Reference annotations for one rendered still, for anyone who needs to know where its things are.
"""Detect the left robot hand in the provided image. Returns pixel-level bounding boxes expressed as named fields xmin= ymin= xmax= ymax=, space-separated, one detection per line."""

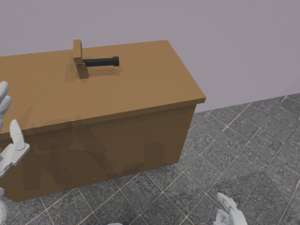
xmin=0 ymin=81 xmax=30 ymax=178

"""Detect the tap lever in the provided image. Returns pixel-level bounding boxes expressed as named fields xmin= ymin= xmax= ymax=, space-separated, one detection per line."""
xmin=82 ymin=56 xmax=120 ymax=67

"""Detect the right robot hand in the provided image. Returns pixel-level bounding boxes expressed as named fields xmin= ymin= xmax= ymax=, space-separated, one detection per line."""
xmin=213 ymin=192 xmax=248 ymax=225

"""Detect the counter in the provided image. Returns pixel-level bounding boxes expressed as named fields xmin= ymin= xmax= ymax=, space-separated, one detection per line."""
xmin=0 ymin=39 xmax=206 ymax=203

